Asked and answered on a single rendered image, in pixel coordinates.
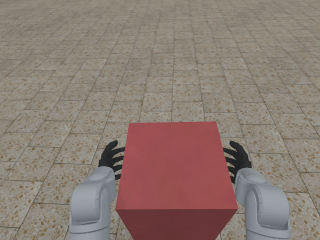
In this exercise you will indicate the carton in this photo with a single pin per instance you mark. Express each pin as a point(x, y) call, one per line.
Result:
point(175, 183)

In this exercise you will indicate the right robot forearm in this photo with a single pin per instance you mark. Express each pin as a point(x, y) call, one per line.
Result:
point(267, 209)

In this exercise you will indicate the right robot hand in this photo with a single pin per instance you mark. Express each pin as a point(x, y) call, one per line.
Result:
point(242, 160)

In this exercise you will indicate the left robot hand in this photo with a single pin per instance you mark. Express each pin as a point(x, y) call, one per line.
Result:
point(107, 159)

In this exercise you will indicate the left robot forearm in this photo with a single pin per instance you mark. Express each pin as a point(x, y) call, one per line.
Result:
point(89, 209)

